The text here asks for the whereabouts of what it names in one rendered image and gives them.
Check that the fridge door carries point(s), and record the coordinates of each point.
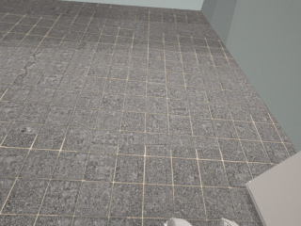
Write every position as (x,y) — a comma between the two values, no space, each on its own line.
(278,193)

